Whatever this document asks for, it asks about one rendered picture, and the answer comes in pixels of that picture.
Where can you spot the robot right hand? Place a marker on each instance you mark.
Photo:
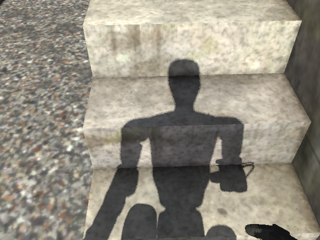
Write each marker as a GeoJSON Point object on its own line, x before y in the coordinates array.
{"type": "Point", "coordinates": [268, 232]}

